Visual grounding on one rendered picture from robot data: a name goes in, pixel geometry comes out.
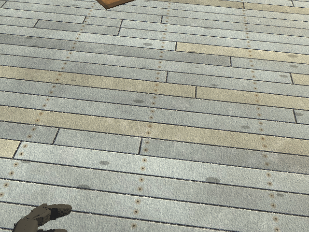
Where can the left robot hand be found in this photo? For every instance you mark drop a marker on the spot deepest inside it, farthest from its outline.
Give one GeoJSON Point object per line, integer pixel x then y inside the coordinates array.
{"type": "Point", "coordinates": [40, 216]}

